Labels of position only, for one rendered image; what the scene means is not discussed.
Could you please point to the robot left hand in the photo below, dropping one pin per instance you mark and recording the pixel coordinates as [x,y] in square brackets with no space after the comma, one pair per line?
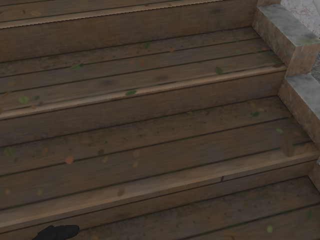
[62,232]

